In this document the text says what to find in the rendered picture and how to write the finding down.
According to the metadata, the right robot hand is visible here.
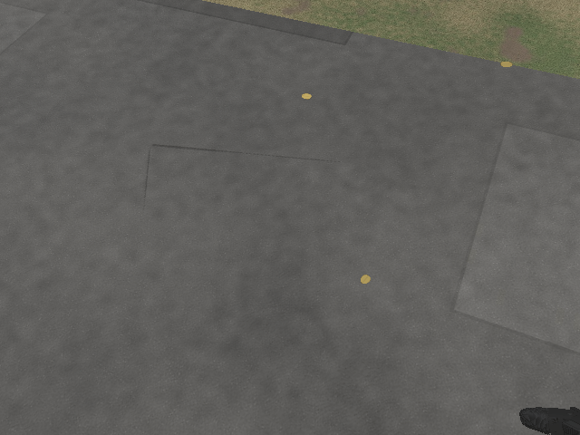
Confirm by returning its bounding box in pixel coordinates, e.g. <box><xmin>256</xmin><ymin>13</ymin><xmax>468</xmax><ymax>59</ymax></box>
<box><xmin>519</xmin><ymin>407</ymin><xmax>580</xmax><ymax>435</ymax></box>

